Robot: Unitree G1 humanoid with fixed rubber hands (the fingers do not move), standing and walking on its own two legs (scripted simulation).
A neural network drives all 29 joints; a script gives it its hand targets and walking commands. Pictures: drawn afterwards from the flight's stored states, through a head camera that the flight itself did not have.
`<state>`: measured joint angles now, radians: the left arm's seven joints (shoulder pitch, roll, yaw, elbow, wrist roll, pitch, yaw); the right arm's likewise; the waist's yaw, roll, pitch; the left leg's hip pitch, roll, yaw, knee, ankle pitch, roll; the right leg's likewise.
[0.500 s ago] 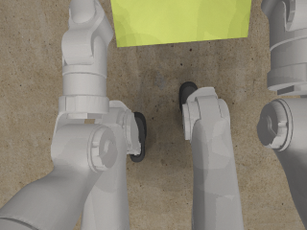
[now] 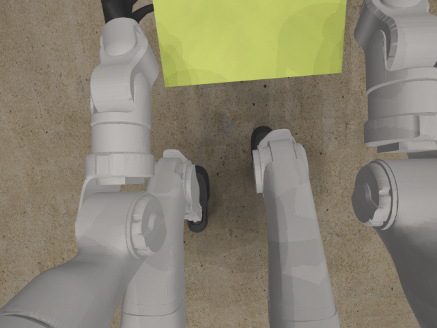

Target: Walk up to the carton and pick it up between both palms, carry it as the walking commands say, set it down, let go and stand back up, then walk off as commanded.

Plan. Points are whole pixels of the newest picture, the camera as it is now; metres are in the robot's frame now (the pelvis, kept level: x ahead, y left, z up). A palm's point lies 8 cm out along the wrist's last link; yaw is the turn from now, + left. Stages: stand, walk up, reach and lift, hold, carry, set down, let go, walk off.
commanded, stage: reach and lift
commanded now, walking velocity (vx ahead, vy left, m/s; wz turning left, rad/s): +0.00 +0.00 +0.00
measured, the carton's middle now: out of the picture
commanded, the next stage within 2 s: none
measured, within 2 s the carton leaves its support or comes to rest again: neither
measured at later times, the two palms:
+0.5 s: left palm (91, 16) +0.50 +0.09 -0.03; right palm out of the picture +0.50 -0.23 -0.02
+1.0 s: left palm (42, 14) +0.48 +0.09 +0.05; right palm out of the picture +0.48 -0.23 +0.05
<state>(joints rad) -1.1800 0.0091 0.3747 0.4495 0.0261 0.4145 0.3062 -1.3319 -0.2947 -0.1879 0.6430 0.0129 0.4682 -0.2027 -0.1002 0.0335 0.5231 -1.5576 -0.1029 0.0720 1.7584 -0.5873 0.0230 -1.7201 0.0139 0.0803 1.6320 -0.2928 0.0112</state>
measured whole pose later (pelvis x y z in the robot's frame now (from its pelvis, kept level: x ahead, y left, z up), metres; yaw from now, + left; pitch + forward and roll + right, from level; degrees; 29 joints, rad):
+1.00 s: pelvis +0.00 +0.00 +0.10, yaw -2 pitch +10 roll +3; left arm -1.00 -0.01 0.34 0.48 0.04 0.44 0.30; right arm -1.12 -0.19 -0.20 0.57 -0.01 0.49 -0.26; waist -0.08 0.03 0.52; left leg -1.07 -0.10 0.04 1.38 -0.49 0.02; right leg -1.21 0.03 0.09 1.27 -0.23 0.02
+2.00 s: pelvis +0.14 +0.00 +0.25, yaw -1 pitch +8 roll -1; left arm -0.27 -0.14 0.25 0.53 0.18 0.48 0.06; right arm -0.31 0.05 -0.31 0.43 -0.23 0.52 -0.01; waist -0.05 0.04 -0.15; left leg -0.35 -0.06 -0.08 0.56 -0.33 0.03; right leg -0.48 0.03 0.03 0.49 -0.14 0.00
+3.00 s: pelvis +0.15 -0.01 +0.26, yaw -1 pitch -3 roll +0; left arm -0.28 -0.12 0.26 0.44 0.28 0.68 0.01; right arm -0.28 0.15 -0.29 0.34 -0.30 0.68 -0.11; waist 0.00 0.02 -0.12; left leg -0.03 -0.05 -0.10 0.36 -0.27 0.03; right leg -0.17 0.03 0.03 0.33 -0.10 -0.01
